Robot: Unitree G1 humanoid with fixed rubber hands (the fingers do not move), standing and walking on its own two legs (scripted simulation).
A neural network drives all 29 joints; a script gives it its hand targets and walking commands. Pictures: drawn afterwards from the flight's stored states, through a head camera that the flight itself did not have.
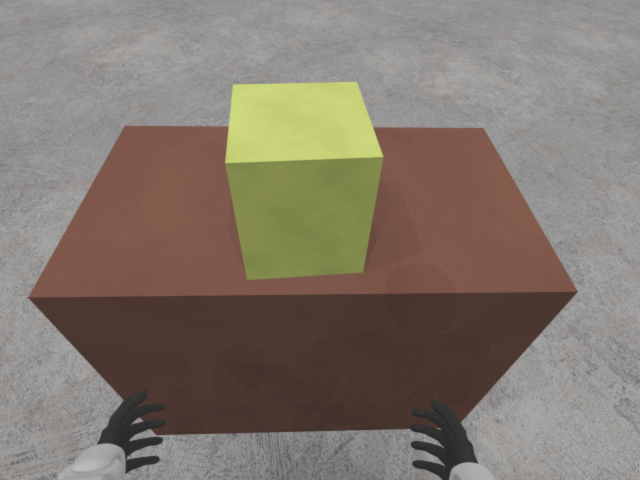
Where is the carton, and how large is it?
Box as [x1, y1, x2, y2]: [225, 82, 382, 279]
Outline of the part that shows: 356,82 233,85 225,164 247,279 362,272 381,168 382,154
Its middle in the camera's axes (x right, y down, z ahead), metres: -0.03 -0.10 +0.64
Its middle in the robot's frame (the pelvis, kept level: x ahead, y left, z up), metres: +0.55 +0.05 +0.07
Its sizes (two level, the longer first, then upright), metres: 0.205 0.197 0.237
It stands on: a pedestal, 0.71 m high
